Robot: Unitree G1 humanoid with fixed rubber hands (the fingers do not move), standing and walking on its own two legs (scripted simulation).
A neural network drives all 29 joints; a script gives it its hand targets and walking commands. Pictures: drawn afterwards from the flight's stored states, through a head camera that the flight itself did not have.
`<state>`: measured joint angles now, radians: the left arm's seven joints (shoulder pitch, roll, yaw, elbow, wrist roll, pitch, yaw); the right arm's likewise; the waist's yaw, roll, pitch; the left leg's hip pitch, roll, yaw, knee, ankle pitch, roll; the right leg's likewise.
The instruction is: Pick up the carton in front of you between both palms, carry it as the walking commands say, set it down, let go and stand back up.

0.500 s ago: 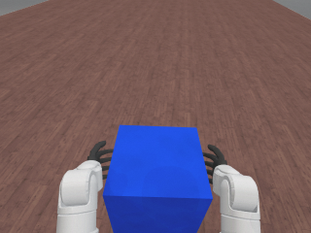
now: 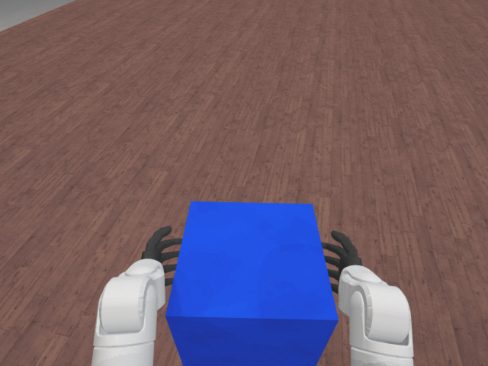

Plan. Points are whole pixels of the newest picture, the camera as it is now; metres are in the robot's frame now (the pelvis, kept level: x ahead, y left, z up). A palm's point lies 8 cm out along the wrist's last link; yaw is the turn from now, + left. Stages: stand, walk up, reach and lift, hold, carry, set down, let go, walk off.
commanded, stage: carry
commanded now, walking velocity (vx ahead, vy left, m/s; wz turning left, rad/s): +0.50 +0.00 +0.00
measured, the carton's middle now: (249, 293) +0.27 +0.00 -0.02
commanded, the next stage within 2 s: none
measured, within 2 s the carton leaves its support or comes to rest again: neither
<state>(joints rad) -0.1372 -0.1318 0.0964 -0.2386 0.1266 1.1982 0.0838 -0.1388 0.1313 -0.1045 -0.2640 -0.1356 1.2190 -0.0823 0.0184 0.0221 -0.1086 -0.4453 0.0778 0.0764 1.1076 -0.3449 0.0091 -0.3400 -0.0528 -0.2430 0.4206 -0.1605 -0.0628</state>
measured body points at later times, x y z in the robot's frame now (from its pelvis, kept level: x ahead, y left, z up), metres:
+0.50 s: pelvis +0.33 +0.05 +0.00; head +0.34 +0.06 +0.45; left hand +0.62 +0.17 +0.07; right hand +0.59 -0.13 +0.07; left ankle +0.37 +0.12 -0.74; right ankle +0.25 -0.07 -0.65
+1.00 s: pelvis +0.67 -0.03 +0.00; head +0.69 -0.04 +0.45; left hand +0.93 +0.13 +0.05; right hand +0.94 -0.18 +0.04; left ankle +0.60 +0.11 -0.65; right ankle +0.70 -0.10 -0.74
